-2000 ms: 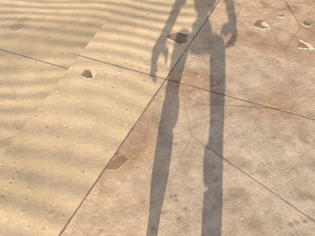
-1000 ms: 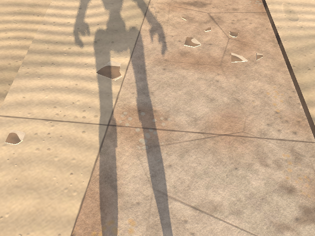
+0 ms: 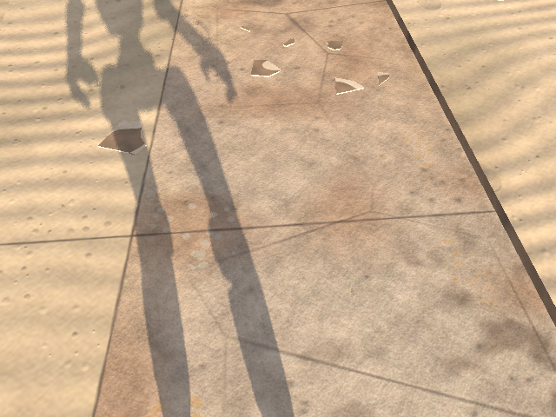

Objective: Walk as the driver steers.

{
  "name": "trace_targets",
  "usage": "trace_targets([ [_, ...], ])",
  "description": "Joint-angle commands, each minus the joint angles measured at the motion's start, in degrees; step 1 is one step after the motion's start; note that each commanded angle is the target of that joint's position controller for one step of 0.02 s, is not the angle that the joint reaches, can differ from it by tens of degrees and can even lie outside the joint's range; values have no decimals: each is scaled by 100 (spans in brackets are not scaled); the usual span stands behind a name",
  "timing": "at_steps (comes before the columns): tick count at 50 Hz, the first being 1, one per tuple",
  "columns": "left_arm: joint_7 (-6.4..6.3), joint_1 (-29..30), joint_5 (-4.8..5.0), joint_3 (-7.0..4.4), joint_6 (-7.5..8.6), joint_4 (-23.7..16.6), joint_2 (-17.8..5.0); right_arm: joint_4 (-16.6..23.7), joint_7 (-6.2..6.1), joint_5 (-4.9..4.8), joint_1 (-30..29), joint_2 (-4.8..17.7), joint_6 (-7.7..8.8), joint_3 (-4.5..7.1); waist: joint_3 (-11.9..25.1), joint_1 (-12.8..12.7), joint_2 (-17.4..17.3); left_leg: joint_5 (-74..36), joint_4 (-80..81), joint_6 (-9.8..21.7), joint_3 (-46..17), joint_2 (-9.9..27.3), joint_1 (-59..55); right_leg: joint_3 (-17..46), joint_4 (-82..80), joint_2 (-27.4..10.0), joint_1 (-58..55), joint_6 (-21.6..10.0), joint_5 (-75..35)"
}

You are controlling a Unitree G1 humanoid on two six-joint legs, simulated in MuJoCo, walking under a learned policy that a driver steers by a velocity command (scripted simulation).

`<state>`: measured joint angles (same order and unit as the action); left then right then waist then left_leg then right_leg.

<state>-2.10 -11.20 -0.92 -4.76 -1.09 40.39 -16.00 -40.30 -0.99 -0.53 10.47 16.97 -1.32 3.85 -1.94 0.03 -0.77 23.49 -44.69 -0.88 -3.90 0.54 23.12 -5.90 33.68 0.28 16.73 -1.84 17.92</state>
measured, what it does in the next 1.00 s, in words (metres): steps on the spot, turning left: left foot, then right foot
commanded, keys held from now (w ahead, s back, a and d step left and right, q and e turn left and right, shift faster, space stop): q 0.52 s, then no key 0.46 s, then w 0.02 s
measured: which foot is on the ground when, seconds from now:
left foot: up 0.00-0.18, down 0.20-1.00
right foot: down 0.00-0.18, up 0.20-0.72, down 0.74-1.00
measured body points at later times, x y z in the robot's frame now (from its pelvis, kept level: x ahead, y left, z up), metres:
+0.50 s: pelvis -0.01 +0.07 +0.02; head +0.02 +0.11 +0.46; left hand +0.08 +0.39 -0.09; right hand +0.22 -0.16 -0.05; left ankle -0.01 +0.14 -0.73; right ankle +0.05 -0.10 -0.66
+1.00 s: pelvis +0.01 +0.04 +0.01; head +0.02 +0.04 +0.46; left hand +0.05 +0.33 -0.09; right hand +0.25 -0.15 -0.09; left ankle -0.04 +0.16 -0.73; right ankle +0.05 -0.08 -0.73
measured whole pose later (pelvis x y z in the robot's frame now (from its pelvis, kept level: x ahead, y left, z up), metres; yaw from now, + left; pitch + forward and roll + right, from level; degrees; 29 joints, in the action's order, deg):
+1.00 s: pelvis +0.01 +0.04 +0.01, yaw +24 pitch -1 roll +0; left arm 0.3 -9.0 -0.7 -1.6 1.4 41.8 -13.4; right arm -36.8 -0.4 0.9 11.3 15.8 -2.1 3.0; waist -1.8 0.3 -0.7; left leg 16.2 -30.9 -0.5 -6.9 -2.3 13.8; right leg 2.3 30.3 0.6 12.8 0.5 17.0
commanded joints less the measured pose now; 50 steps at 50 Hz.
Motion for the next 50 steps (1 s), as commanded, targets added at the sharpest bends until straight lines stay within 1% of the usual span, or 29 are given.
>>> trace_targets([
  [1,-57,67,-14,-192,181,-462,-813,666,51,-30,-293,604,-37,209,404,-81,722,1175,-1844,-17,56,325,1200,2367,-1496,-2518,-845,-1556,-2332],
  [3,-53,420,70,-255,214,-479,-1000,676,91,-50,-272,438,-109,152,353,23,619,694,-1259,-21,119,534,912,1549,-1401,-2115,-703,-1147,-2383],
  [5,-41,510,93,-285,140,-463,-1067,682,160,-69,-174,381,-122,132,496,-4,829,262,-580,-15,549,334,192,840,-1209,-1759,-496,-915,-2588],
  [7,-26,435,173,-281,62,-413,-1046,693,236,-90,32,431,-141,186,660,66,888,-377,362,58,891,82,-362,476,-840,-1669,-550,-730,-2349],
  [8,-11,384,234,-268,37,-373,-989,632,245,-82,251,440,-156,224,724,156,815,-853,1020,158,1045,-109,-809,285,-493,-1596,-444,-541,-1984],
  [9,24,57,236,-227,34,-245,-797,592,198,-44,444,609,-154,306,704,152,375,-1438,1673,338,776,-186,-1384,-42,210,-1370,-54,-198,-1260],
  [10,48,-55,5,-131,23,-346,-481,727,100,-28,565,1322,-112,479,559,52,-1215,-3383,2204,883,-1262,1088,-2220,-513,2004,-721,1480,390,908],
  [11,24,340,-125,-85,52,-632,-462,1001,130,159,478,1603,21,428,723,100,-1683,-5119,2255,2067,-2954,2281,-2013,339,3415,-51,2419,665,2441],
  [12,-15,581,42,-142,74,-693,-706,988,210,278,583,1488,152,405,1171,387,-1050,-4557,2412,2401,-2870,2285,-2005,952,4011,-67,2465,650,2251],
  [13,-50,665,124,-168,72,-660,-785,938,208,230,362,1350,229,365,838,227,-770,-3729,2415,2055,-2426,1885,-1855,1042,4000,-161,2580,570,1713],
  [14,-108,601,68,-205,59,-542,-829,931,145,101,77,1163,220,323,681,83,-442,-3233,2353,1658,-2021,1551,-1762,1086,3771,-277,2608,547,1151],
  [15,-144,558,25,-223,34,-478,-853,959,91,14,-120,998,186,253,642,-9,-449,-3262,2327,1455,-1782,1354,-1589,1111,3574,-313,2426,560,828],
  [16,-125,467,18,-224,27,-441,-828,978,48,-4,-183,963,157,222,694,-91,-508,-3448,2338,1390,-1617,1202,-1424,1064,3568,-218,2147,589,572],
  [20,-70,498,74,-134,59,-384,-561,974,-63,12,18,948,131,222,877,-24,-473,-3275,2379,1364,-1585,1014,-1724,1101,2875,-36,1991,679,136],
  [24,-48,742,94,-112,90,-413,-536,1002,-121,6,45,1017,54,269,741,74,-666,-2300,2453,1339,-1929,921,-1675,1218,1877,44,1804,743,97],
  [27,1,760,116,-110,138,-378,-548,1044,-112,32,-28,1031,9,285,663,104,-760,-1835,2456,1355,-2139,875,-1444,1231,1370,81,1454,716,192],
  [32,119,680,150,-86,237,-350,-561,1033,-32,71,-92,918,-43,217,773,192,-830,-2499,2193,1404,-2348,867,-1354,1074,674,53,682,578,404],
  [35,215,370,126,-55,310,-256,-462,1022,-24,2,-281,773,-73,138,757,-67,-728,-2703,1948,1178,-2277,642,-1212,918,-832,52,-173,371,-511],
  [36,229,305,52,-58,334,-247,-532,982,-30,2,-155,680,-59,107,753,-71,-566,-2297,1866,938,-2161,476,-962,1075,-1263,-163,-670,244,-1237],
  [37,205,254,-59,-97,336,-324,-853,969,-27,107,66,504,-17,48,851,84,158,-1349,1293,591,-1693,110,-563,1791,-1368,-982,-1139,-59,-2175],
  [38,189,543,-130,-87,302,-290,-997,960,-8,105,338,461,38,53,604,480,1180,41,936,267,-820,-563,-185,2445,-1353,-1555,-876,-751,-2865],
  [39,184,653,-99,-7,311,-340,-665,952,-17,187,199,664,66,93,592,321,1292,414,733,14,-597,-395,-360,2757,-1511,-1835,-554,-1162,-2561],
  [40,173,743,-46,26,319,-353,-578,943,-19,159,18,769,69,142,526,230,1164,259,629,-83,-508,-305,-372,2603,-1479,-1655,-622,-1094,-2291],
  [43,126,716,74,29,312,-287,-696,881,6,148,-107,423,15,77,527,180,1024,-534,1247,-184,-352,-128,-672,2109,-1228,-1233,-742,-696,-2248],
  [45,157,502,47,70,300,-237,-602,830,45,144,-89,313,2,33,539,136,861,-1460,1741,-123,-328,-96,-1211,1745,-1101,-861,-559,-377,-1842],
  [46,188,399,11,96,317,-233,-547,860,47,148,-106,393,-9,43,542,76,715,-1960,1743,-68,-417,1,-1368,1639,-1033,-715,-448,-229,-1414],
  [47,230,212,2,101,340,-253,-568,813,38,131,-122,595,-17,93,475,-112,351,-1983,1536,92,-479,1,-1350,1454,-1072,-512,-287,-90,-1039],
  [49,249,406,29,115,342,-275,-569,774,61,142,-1,422,12,72,395,45,275,-1761,1654,216,-546,15,-1141,1215,-867,-387,-366,31,-740],
  [50,238,363,19,153,328,-263,-445,722,54,161,53,368,26,49,494,15,179,-1336,1733,227,-527,-15,-1152,1131,-847,-327,-406,33,-293],
])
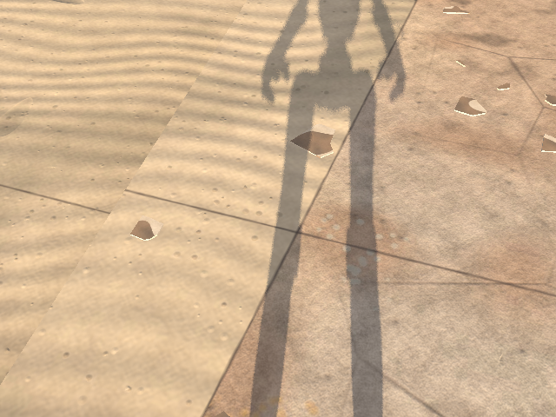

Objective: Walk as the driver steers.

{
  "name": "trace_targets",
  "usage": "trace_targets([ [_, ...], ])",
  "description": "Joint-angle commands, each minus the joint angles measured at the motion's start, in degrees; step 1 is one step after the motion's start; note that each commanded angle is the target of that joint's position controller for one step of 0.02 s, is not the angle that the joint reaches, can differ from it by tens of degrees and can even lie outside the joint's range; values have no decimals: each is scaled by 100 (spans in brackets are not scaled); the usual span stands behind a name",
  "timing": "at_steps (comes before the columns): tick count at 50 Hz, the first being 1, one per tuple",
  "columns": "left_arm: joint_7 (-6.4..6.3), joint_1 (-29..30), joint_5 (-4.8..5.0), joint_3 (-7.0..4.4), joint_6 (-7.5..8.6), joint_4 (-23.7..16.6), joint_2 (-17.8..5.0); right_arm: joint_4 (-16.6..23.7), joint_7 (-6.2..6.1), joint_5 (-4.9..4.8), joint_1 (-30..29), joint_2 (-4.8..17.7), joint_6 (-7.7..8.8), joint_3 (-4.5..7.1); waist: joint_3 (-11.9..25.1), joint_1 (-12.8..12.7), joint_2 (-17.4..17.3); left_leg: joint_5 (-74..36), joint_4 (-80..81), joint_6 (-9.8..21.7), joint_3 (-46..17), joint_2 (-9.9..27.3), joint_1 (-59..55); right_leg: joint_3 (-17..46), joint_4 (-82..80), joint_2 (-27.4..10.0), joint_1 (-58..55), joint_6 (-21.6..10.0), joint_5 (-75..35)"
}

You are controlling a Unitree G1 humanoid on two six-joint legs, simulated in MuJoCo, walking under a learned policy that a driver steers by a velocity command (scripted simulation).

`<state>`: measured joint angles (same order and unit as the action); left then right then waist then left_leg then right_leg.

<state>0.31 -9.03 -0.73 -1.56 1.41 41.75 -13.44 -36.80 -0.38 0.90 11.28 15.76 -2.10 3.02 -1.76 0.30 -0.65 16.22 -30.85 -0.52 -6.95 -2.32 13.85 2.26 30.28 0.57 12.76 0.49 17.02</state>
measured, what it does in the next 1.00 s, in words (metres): walks ahead: left foot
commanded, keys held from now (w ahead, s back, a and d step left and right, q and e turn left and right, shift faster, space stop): w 0.68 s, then w+e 0.32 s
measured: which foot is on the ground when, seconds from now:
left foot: down 0.00-0.32, up 0.34-0.66, down 0.68-1.00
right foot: down 0.00-0.68, up 0.70-1.00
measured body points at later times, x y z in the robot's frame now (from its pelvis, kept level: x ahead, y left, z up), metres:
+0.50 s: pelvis +0.12 -0.01 +0.00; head +0.15 -0.02 +0.45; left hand +0.13 +0.27 -0.12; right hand +0.32 -0.26 -0.08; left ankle +0.18 +0.12 -0.66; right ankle +0.00 -0.12 -0.73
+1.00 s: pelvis +0.38 +0.03 +0.01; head +0.39 +0.03 +0.46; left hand +0.57 +0.28 -0.09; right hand +0.39 -0.25 -0.11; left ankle +0.36 +0.13 -0.73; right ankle +0.49 -0.15 -0.65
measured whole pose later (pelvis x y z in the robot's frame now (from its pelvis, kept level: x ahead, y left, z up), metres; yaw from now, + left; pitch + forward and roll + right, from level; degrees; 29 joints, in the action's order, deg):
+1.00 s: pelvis +0.38 +0.03 +0.01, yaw -8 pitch +0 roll +3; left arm -0.2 -11.5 1.3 -3.2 1.7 41.5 -17.3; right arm -45.5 0.6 0.8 19.7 15.3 6.2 3.6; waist -1.3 3.0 2.4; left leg 10.4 -14.1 3.1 8.7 -3.0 3.7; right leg 6.0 56.3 -5.7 41.0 0.9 3.8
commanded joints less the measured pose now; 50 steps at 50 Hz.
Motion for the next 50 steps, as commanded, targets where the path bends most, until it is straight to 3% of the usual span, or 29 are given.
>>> trace_targets([
  [1,-20,115,11,-165,45,-414,-710,355,-13,6,-34,497,119,133,391,-44,58,76,345,238,-174,199,-82,266,-462,-267,34,-234,396],
  [4,-75,8,111,-190,36,-450,-780,367,-27,-67,146,530,245,133,-243,-46,-38,2074,421,456,-216,162,666,394,-381,-238,451,-491,2004],
  [8,-37,-15,195,-157,310,-536,-592,411,10,-139,446,519,525,108,-415,6,-418,2368,750,805,-871,504,527,217,174,-83,808,-579,1684],
  [11,60,32,219,-164,524,-650,-508,426,68,-198,737,795,569,176,-286,24,-1101,1472,1213,1381,-2373,1331,-341,-177,969,133,1444,-482,789],
  [13,119,-128,211,-192,570,-594,-580,469,76,-229,668,796,546,179,-94,-74,-975,55,920,1383,-2243,1400,-508,-136,596,62,1175,-595,627],
  [15,184,-867,183,-296,568,-290,-796,720,61,-222,23,705,539,154,274,-459,-448,-1616,-4,935,-1082,806,-32,68,-128,4,-158,-683,-465],
  [16,189,-1578,148,-464,549,-81,-1222,911,29,-200,-337,577,612,123,615,-704,425,-2558,-1554,507,-97,120,928,980,-471,-441,-1518,-895,-1411],
  [17,186,-2353,125,-591,486,104,-1593,909,-9,-201,-328,566,697,113,658,-941,1502,-419,-3140,114,368,-321,2917,2522,-933,-1405,-2968,-1502,-2246],
  [18,176,-2381,152,-491,442,121,-1273,839,-19,-248,-170,632,723,121,252,-789,1240,1740,-3937,47,263,-166,3975,3125,-1078,-2072,-3079,-1912,-2676],
  [19,137,-2230,143,-394,405,78,-1015,824,7,-317,-241,544,701,99,-146,-663,624,1692,-4429,103,172,121,4488,2815,-1031,-2079,-2958,-1924,-2579],
  [20,88,-2100,135,-341,361,56,-901,860,53,-314,-397,356,686,18,-258,-598,373,1390,-4446,141,273,322,4729,2407,-1184,-1968,-2823,-1794,-2338],
  [22,3,-1697,115,-232,253,83,-741,941,160,-227,-655,195,697,-32,-482,-392,480,735,-3803,118,478,694,4481,1707,-1644,-1634,-2152,-1380,-2125],
  [24,-87,-1236,121,-200,181,20,-781,963,307,-159,-839,17,748,-129,-544,-308,620,-247,-2616,5,856,618,3359,902,-2018,-1111,-1026,-1174,-2135],
  [26,-142,-1216,161,-276,212,65,-1090,991,375,-146,-1127,-81,798,-175,-429,-353,685,-1215,-1317,-29,1005,432,1966,448,-2320,-885,-260,-1047,-1959],
  [28,-129,-1372,232,-359,299,163,-1395,978,354,-214,-1187,236,783,-63,-376,-313,728,-1534,-675,30,904,321,1519,539,-2392,-1160,-518,-1030,-2023],
  [29,-113,-1398,262,-373,317,207,-1422,961,332,-232,-1182,390,772,-7,-364,-268,721,-1576,-409,107,857,288,1462,537,-2280,-1274,-787,-983,-2316],
  [31,-91,-1459,249,-395,294,295,-1445,873,268,-230,-920,628,745,112,-83,-59,778,-1451,-160,334,911,134,1039,427,-1632,-1372,-1306,-833,-3903],
  [33,-97,-1542,181,-370,216,313,-1377,521,171,-220,303,887,669,293,765,599,677,-1388,-46,652,1139,-77,-727,121,128,-1068,-1027,-618,-5172],
  [34,-112,-1599,45,-263,209,183,-1089,370,104,-185,1257,1108,615,363,1458,965,243,-1230,-346,948,166,807,-2413,97,1802,-847,202,-475,-3593],
  [35,-67,-2495,117,0,275,71,-186,263,163,-38,1465,1647,660,406,2524,368,-1727,567,597,1917,-3036,2477,-3827,260,4051,281,1913,-169,1238],
  [36,-17,-2030,278,-143,357,158,-877,291,161,-74,1430,1026,679,286,2275,656,-1212,1636,1497,1752,-3893,2400,-3354,853,4703,151,2455,-214,1415],
  [37,3,-1325,428,-247,372,-75,-1161,236,139,-105,997,870,699,218,1165,579,-818,1600,1580,1492,-2903,2301,-2490,638,4788,-128,2871,-253,944],
  [38,-22,-1000,374,-212,383,-172,-1097,206,137,-97,656,799,714,191,692,388,-284,868,1653,1358,-2159,2100,-1659,463,4525,-432,2709,-271,437],
  [39,-34,-898,269,-221,362,-176,-1025,162,155,-40,420,690,745,169,430,200,-203,224,1766,1297,-1594,1875,-1021,426,4263,-613,2500,-252,145],
  [40,-34,-1100,270,-244,285,-114,-971,133,156,19,256,579,803,144,399,-25,-398,-84,1940,1250,-1133,1706,-592,491,4134,-782,2130,-236,-77],
  [41,-41,-1261,288,-240,199,-38,-886,83,160,6,157,499,859,141,389,-123,-506,-189,2116,1267,-852,1635,-347,480,4042,-821,1923,-195,-155],
  [44,-94,-1124,234,-229,14,-67,-723,-149,153,-32,118,561,986,184,30,-196,-357,-554,2503,1339,-166,1682,49,513,3700,-848,2134,-54,-379],
  [47,-101,-695,189,-240,20,-211,-707,-345,101,-2,277,683,989,231,-151,-81,-189,-877,2612,1338,306,1710,-288,673,3073,-813,2725,60,-1158],
  [50,2,-301,185,-225,94,-313,-647,-434,47,-21,276,775,929,246,-222,55,-139,-1258,2579,1173,935,1570,-570,424,2107,-761,2725,74,-1959],
])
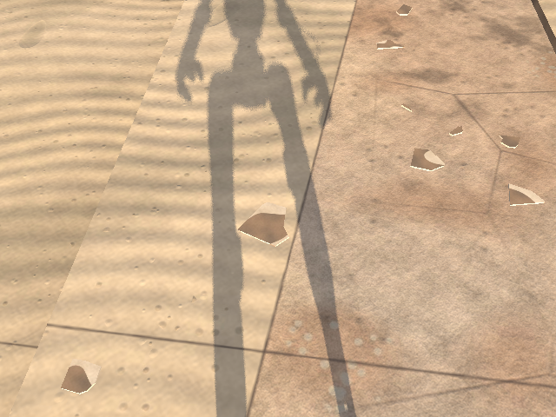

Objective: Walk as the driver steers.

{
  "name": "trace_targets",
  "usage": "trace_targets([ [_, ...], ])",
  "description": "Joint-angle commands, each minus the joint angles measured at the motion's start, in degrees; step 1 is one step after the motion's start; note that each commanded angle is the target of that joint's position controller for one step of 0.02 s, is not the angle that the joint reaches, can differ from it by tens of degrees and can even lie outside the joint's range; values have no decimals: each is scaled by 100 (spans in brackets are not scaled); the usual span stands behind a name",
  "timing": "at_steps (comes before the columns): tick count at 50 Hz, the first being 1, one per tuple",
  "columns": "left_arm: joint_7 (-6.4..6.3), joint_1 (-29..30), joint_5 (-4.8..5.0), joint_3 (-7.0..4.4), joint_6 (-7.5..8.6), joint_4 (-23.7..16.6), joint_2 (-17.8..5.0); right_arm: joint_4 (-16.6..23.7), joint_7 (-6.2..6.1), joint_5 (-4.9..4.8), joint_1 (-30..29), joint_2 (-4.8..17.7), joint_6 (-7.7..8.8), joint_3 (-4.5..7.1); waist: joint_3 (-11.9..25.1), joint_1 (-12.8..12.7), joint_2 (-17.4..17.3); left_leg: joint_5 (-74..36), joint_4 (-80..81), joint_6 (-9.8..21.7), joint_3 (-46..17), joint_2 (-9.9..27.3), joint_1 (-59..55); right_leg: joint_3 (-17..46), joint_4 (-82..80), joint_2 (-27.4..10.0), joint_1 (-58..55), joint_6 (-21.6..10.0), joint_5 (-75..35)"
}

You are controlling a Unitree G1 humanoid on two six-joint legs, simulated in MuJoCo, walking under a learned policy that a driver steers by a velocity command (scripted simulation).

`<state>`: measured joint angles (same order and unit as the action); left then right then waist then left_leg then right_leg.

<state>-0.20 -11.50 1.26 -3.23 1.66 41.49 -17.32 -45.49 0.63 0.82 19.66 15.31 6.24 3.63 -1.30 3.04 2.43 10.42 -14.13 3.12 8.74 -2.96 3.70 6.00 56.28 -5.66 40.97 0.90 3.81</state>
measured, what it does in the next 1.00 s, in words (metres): walks ahead, turning right: right foot, then left foot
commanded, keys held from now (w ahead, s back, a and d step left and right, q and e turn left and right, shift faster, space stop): w+e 0.64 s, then w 0.36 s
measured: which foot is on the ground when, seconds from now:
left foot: down 0.00-0.26, up 0.28-0.72, down 0.74-1.00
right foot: up 0.00-0.22, down 0.24-0.74, up 0.76-1.00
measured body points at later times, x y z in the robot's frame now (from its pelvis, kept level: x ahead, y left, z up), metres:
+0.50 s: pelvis +0.27 -0.09 +0.00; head +0.31 -0.12 +0.45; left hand +0.43 +0.16 -0.10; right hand +0.38 -0.40 -0.10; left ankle +0.42 +0.07 -0.67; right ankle +0.26 -0.16 -0.75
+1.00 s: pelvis +0.56 -0.13 +0.00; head +0.58 -0.13 +0.45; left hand +0.83 +0.02 -0.10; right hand +0.46 -0.39 -0.12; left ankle +0.59 -0.04 -0.75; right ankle +0.55 -0.30 -0.68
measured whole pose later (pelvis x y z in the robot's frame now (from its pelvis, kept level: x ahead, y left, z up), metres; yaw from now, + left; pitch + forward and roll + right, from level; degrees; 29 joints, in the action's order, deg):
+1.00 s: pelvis +0.56 -0.13 +0.00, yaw -27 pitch +1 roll +1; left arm 0.0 -11.2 0.3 -2.5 3.0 37.8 -16.7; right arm -47.7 1.1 -0.3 20.2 14.9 5.4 2.6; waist -1.2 3.6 2.7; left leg 10.2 -17.4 2.8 0.8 -3.1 8.6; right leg 3.0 54.1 -4.3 34.9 0.0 13.7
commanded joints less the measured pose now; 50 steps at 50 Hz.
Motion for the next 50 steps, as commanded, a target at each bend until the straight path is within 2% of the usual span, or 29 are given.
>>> trace_targets([
  [1,92,164,-22,-35,84,-355,-211,396,-68,-24,-501,870,71,195,-323,-119,-420,-733,904,774,-476,1636,368,-113,-796,-129,-133,28,-792],
  [5,243,901,-3,35,103,-729,-86,175,-81,-102,-111,1045,-80,255,-552,215,-355,-872,729,699,-170,1850,-350,-471,-1652,-111,49,-124,-629],
  [8,341,1068,0,11,95,-980,-163,85,-73,-196,-62,1171,-227,305,-541,190,-442,-1609,286,581,-18,1997,-901,-762,-1976,31,11,-366,146],
  [10,352,659,-11,-107,63,-1015,-379,114,-105,-230,-206,1353,-305,349,-105,-143,-683,-3756,-637,431,181,1963,-1030,-1116,-2025,436,-806,-611,741],
  [11,328,-85,-4,-250,46,-861,-604,143,-128,-245,-326,1371,-355,346,340,-600,-683,-4563,-1681,295,364,1809,-854,-1279,-2224,745,-1793,-780,707],
  [12,244,-1120,16,-466,12,-591,-998,190,-159,-223,-303,1212,-356,271,915,-1092,-497,-4263,-3101,65,493,1548,-44,-1133,-2425,935,-3419,-1009,416],
  [13,126,-1589,38,-647,-19,-518,-1732,476,-132,2,98,571,-265,52,1490,-896,891,-509,-5299,-325,428,908,2372,1390,-2491,-533,-5609,-1796,542],
  [14,162,-1516,28,-568,74,-750,-1711,629,-64,-19,-2,430,-41,-69,2453,-774,1049,2411,-6564,-472,-945,-7,3690,4277,-3655,-1418,-6488,-2610,1590],
  [15,214,-1434,-33,-419,153,-725,-1218,757,2,-276,-723,981,94,76,1961,-1067,378,1981,-6728,-341,-1459,339,4324,3716,-3992,-1326,-6255,-2226,1626],
  [16,212,-1206,-46,-360,197,-688,-1029,862,12,-337,-971,936,170,43,1235,-913,257,1468,-6359,-225,-1365,572,4423,2893,-3963,-1116,-5489,-2011,1249],
  [17,200,-797,-29,-302,202,-739,-857,807,-35,-206,-967,884,186,34,782,-634,-155,1075,-5845,-228,-1341,816,4138,2222,-3948,-857,-4625,-1826,626],
  [18,178,-492,-67,-240,204,-825,-685,760,-60,-92,-891,940,145,78,575,-414,-82,804,-5430,-267,-1360,973,3706,1769,-4040,-649,-3972,-1736,40],
  [19,154,-332,-115,-215,204,-903,-645,735,-46,-61,-803,937,77,91,509,-274,41,638,-5279,-325,-1360,1012,3385,1595,-4175,-513,-3575,-1726,-257],
  [22,63,-366,-82,-247,247,-821,-774,693,-55,15,-798,737,-71,47,385,-187,-21,266,-4649,-609,-1201,915,3221,1113,-4333,-326,-3038,-1787,-1058],
  [27,-71,-734,-17,-284,179,-602,-906,943,-15,-29,-1922,479,-51,-79,108,-579,206,-1331,-2431,-770,-1148,533,2946,748,-4248,61,-2773,-1409,-392],
  [30,-87,-962,25,-311,141,-459,-970,1051,64,-109,-2310,574,20,-61,44,-723,272,-1602,-1791,-697,-1224,369,2647,1084,-4080,-83,-2888,-1322,11],
  [32,-109,-1004,42,-304,108,-401,-906,1066,105,-122,-2298,730,66,2,59,-669,328,-1407,-1495,-578,-1383,357,2534,1428,-3774,-218,-3210,-1245,179],
  [35,-120,-908,-16,-288,56,-335,-800,904,125,-110,-1722,861,134,92,152,-388,538,-894,-1301,-278,-1215,369,1936,1594,-3259,-350,-3516,-1096,-302],
  [36,-101,-905,-41,-230,48,-339,-640,766,96,-62,-1217,975,159,174,436,-146,478,-867,-1130,-108,-1104,348,1167,1421,-2660,-64,-3475,-956,-834],
  [37,-75,-947,-112,-110,50,-414,-363,696,65,29,-464,1201,179,236,1208,174,72,-722,-1296,237,-1793,1065,-194,1094,-1276,256,-2959,-759,-356],
  [38,-64,-1822,18,6,111,-457,16,483,70,81,200,1738,116,389,1965,-70,-1700,315,-920,1255,-4338,2286,-2218,390,780,1158,-927,-268,1826],
  [39,-82,-1853,98,-27,154,-368,-373,381,139,-117,348,1321,94,314,1824,43,-1801,1843,-259,1393,-5621,2569,-2318,565,1637,1034,42,-204,2912],
  [40,-80,-1170,121,-132,160,-413,-770,442,122,-161,34,954,72,209,978,173,-1115,2091,-143,1137,-4888,2364,-1632,618,1914,772,342,-219,2443],
  [41,-92,-655,45,-129,161,-533,-788,500,105,-98,-281,822,27,149,557,121,-676,1562,-124,953,-4094,2113,-945,355,1804,547,237,-224,2044],
  [42,-77,-339,-51,-124,189,-634,-709,472,99,-63,-467,707,0,100,175,31,-561,906,-4,938,-3559,1882,-336,253,1462,387,176,-222,1764],
  [43,-48,-320,-80,-129,203,-655,-626,454,78,-21,-554,614,8,54,115,-125,-697,406,99,879,-3178,1690,-2,194,1146,189,-82,-233,1527],
  [45,-3,-466,-59,-81,198,-598,-407,383,63,-51,-521,569,26,32,177,-236,-881,-236,277,907,-2723,1493,226,-7,745,91,-377,-193,1392],
  [48,11,-79,-112,16,206,-744,-195,232,26,-129,-347,840,34,93,70,-169,-757,-929,510,1066,-2300,1553,305,-209,-124,-8,-225,-70,1070],
  [50,38,257,-114,65,244,-812,-110,159,4,-149,-268,943,-7,108,40,-61,-688,-1089,581,996,-1981,1469,292,-295,-854,-10,-305,-37,442],
])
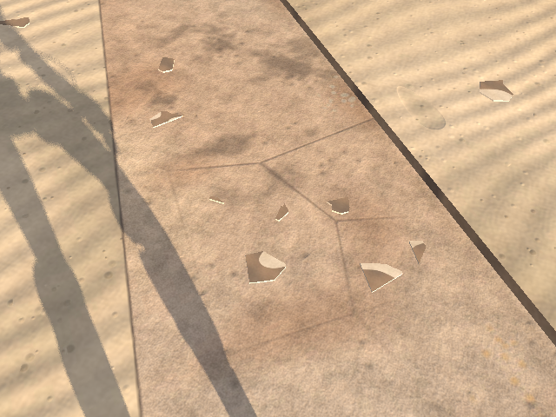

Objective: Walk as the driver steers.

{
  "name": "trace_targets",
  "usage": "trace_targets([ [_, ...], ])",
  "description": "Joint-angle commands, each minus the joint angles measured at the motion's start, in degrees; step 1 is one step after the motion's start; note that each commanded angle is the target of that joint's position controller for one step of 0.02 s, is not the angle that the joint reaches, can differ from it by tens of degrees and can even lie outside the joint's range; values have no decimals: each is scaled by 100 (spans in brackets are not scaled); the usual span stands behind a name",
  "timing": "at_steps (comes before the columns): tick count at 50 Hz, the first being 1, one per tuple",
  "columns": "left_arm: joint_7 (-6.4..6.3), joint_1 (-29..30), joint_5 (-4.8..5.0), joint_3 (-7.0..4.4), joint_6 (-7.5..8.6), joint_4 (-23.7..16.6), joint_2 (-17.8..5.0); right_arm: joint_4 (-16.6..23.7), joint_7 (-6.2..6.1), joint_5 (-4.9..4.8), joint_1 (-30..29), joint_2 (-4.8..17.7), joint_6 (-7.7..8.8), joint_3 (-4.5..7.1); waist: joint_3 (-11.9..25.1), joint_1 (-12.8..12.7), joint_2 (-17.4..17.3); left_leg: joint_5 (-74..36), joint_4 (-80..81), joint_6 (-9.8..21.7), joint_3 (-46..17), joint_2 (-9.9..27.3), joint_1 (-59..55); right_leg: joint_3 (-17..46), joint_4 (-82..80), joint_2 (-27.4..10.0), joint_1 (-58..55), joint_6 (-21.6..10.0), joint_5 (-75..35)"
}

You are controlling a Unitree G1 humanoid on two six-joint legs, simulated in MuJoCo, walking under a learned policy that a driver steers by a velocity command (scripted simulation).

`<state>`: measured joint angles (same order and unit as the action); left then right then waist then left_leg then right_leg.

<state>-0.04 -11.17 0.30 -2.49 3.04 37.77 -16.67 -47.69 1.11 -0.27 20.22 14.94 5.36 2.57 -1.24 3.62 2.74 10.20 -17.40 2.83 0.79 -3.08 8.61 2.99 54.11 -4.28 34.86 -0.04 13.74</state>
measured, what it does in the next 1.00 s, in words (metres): walks ahead, turning left: right foot, then left foot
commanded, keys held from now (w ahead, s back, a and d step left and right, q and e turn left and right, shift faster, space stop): w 0.18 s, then w+q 0.82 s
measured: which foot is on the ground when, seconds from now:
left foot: down 0.00-0.26, up 0.28-0.76, down 0.78-1.00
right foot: up 0.00-0.22, down 0.24-0.80, up 0.82-1.00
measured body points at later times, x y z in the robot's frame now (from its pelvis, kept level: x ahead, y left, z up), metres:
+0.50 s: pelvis +0.27 -0.06 +0.00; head +0.29 -0.07 +0.45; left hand +0.31 +0.22 -0.11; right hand +0.42 -0.33 -0.12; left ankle +0.33 +0.11 -0.67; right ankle +0.26 -0.15 -0.75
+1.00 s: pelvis +0.53 +0.04 +0.00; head +0.56 +0.07 +0.44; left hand +0.58 +0.36 -0.10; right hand +0.72 -0.18 -0.11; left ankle +0.52 +0.11 -0.75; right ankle +0.64 -0.12 -0.67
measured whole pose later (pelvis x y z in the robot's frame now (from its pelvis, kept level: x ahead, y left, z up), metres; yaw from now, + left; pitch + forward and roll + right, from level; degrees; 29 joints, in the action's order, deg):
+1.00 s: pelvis +0.53 +0.04 +0.00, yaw +24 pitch +1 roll +0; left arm -0.2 -7.9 -0.6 -3.3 5.8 41.0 -17.7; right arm -40.8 1.1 -0.6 16.7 16.1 2.6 3.8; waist -3.1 1.8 1.3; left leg 9.4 -21.9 6.0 -3.0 -6.3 13.5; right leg 4.2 59.8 -5.9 34.0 2.2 16.5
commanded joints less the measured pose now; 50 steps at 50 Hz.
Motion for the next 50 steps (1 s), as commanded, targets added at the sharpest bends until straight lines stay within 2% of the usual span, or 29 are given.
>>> trace_targets([
  [1,43,409,-8,8,126,-472,-143,337,-50,-56,-267,1013,59,213,1,-54,-722,-1116,921,968,-1030,1423,-188,-47,-998,-116,208,62,-863],
  [5,135,1055,67,11,178,-615,-155,121,-51,-105,127,1099,-26,199,-119,179,-717,-1178,818,833,-773,1437,-293,-222,-1939,88,-222,59,-1547],
  [8,212,1310,92,-28,206,-748,-257,-11,-69,-131,271,1177,-118,215,-216,137,-758,-1358,596,727,-869,1690,-741,-202,-2317,160,-263,-128,-1207],
  [10,222,1017,66,-106,230,-697,-414,-47,-95,-141,225,1265,-183,241,-72,-134,-785,-2198,128,607,-866,1713,-854,-287,-2591,300,-900,-301,-918],
  [11,191,399,35,-215,237,-521,-584,-39,-105,-150,151,1249,-206,224,279,-506,-699,-2942,-585,488,-700,1502,-699,-390,-2820,427,-1838,-441,-973],
  [12,129,-506,-17,-351,228,-305,-881,38,-108,-90,104,1083,-194,148,929,-926,-557,-2711,-1738,307,-516,1209,-31,-123,-2689,112,-3299,-648,-1085],
  [13,60,-1339,-150,-484,186,-230,-1455,261,-91,24,399,524,-112,-35,1915,-1050,553,-554,-3924,-83,-121,503,1980,1842,-2594,-1427,-5550,-1290,-885],
  [14,71,-1503,-91,-437,136,-150,-1255,216,-87,-77,634,452,-24,-80,2420,-1006,1344,2275,-5114,-172,-596,120,3017,3590,-3377,-2061,-5862,-1723,57],
  [15,76,-1243,-48,-315,138,-131,-874,252,-73,-220,246,1029,0,98,1536,-1037,715,2020,-5577,-144,-864,430,3475,3065,-3575,-1847,-5152,-1492,535],
  [16,76,-889,-24,-248,147,-137,-693,359,-66,-259,-125,1048,-3,122,918,-892,516,1522,-5492,-123,-711,676,3521,2263,-3730,-1616,-4408,-1316,431],
  [17,100,-540,-40,-196,178,-109,-528,376,-79,-195,-294,961,-39,127,505,-712,269,1117,-5226,-166,-644,847,3351,1720,-3980,-1360,-3711,-1218,119],
  [18,117,-287,-62,-161,236,-92,-381,345,-98,-138,-264,900,-114,164,291,-526,348,807,-4985,-198,-681,996,3089,1265,-4197,-1161,-3234,-1130,-217],
  [19,126,-135,-90,-171,287,-51,-362,296,-99,-142,-117,769,-195,153,205,-383,417,588,-4918,-249,-685,1055,2777,944,-4395,-1063,-2871,-1098,-463],
  [21,121,-41,-105,-206,384,71,-372,278,-107,-146,-70,572,-311,143,86,-259,271,293,-4835,-332,-697,1054,2697,421,-4614,-1019,-2580,-1132,-1090],
  [24,61,-145,-145,-264,421,277,-489,437,-109,-116,-438,517,-352,158,-76,-292,69,-417,-4217,-404,-833,1038,3096,-157,-4708,-997,-2719,-1130,-1677],
  [28,-22,-274,-104,-310,360,443,-682,655,40,-90,-1109,379,-290,92,-246,-521,-48,-1417,-2867,-343,-462,962,2966,-841,-4787,-889,-2915,-979,-1830],
  [33,-61,-763,19,-391,170,740,-890,1126,209,-95,-1971,334,-286,38,-500,-823,-141,-1072,-2020,-93,-67,877,3290,-1167,-4491,-1190,-3883,-896,-2250],
  [36,-101,-700,73,-442,34,768,-1076,1308,281,-100,-1907,495,-313,120,-221,-605,93,-263,-1874,189,368,505,2733,-1407,-3694,-1238,-4255,-722,-4329],
  [37,-129,-652,90,-463,-13,751,-1160,1285,278,-102,-1605,624,-336,195,35,-398,218,39,-1912,313,537,281,2240,-1476,-3136,-1215,-4276,-655,-5277],
  [38,-152,-583,102,-469,-62,729,-1208,1157,252,-118,-962,843,-352,325,406,-18,225,108,-1777,480,630,37,1369,-1572,-2204,-1109,-4085,-553,-5727],
  [39,-177,-522,112,-427,-62,690,-1147,918,164,-125,-6,1181,-380,523,888,495,50,-240,-1366,722,433,-86,-170,-1677,-866,-874,-3288,-333,-5115],
  [40,-161,-778,-89,-255,15,502,-594,798,25,-139,502,1760,-438,677,1357,394,-1077,-264,-1278,1274,-1631,1149,-2039,-1656,1101,-327,-1257,-23,-1493],
  [41,-79,-924,-84,-85,239,245,-239,1027,58,-110,266,1975,-337,646,2189,8,-1659,612,-298,2355,-4880,2283,-3191,-404,2613,798,471,178,2133],
  [42,13,-223,125,-212,414,142,-783,1034,92,-81,273,1434,-268,502,1931,384,-887,740,49,2021,-4451,2169,-3070,336,2732,427,1100,61,1796],
  [43,44,61,224,-199,506,18,-794,1010,88,-77,68,1209,-211,439,1169,262,-742,440,67,1780,-3556,1949,-2322,243,2351,193,1228,-65,1290],
  [44,-1,54,108,-192,536,86,-716,1047,81,-92,-321,1069,-188,395,711,-46,-264,-118,81,1545,-2915,1660,-1443,211,1782,-58,930,-67,894],
  [45,-34,12,-31,-244,500,139,-793,1128,59,-67,-621,866,-179,333,487,-237,-322,-740,160,1439,-2479,1465,-815,203,1331,-202,550,-13,647],
  [47,-18,-163,-101,-262,366,150,-731,1237,10,-5,-797,846,-168,316,409,-457,-477,-1390,378,1467,-2201,1290,-151,164,986,-243,70,141,382],
  [50,-39,142,-137,-188,251,35,-502,1153,-98,-36,-630,1052,-155,371,228,-424,-471,-1812,475,1417,-1705,1076,405,-6,81,-132,15,404,-203],
])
